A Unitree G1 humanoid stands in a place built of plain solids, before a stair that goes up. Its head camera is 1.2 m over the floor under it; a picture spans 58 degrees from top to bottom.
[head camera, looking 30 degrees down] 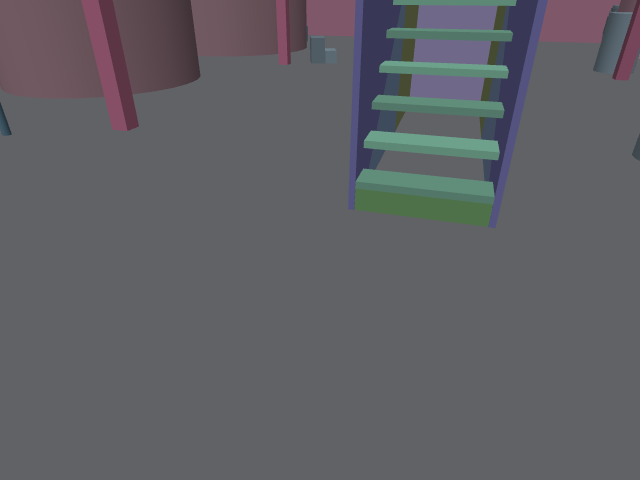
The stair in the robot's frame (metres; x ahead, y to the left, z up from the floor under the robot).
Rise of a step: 0.19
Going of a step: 0.21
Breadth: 0.88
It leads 17 degrees to the right of straight ahead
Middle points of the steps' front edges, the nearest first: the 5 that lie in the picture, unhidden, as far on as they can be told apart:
2.34 -0.60 0.19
2.54 -0.66 0.39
2.73 -0.72 0.58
2.93 -0.77 0.77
3.13 -0.83 0.97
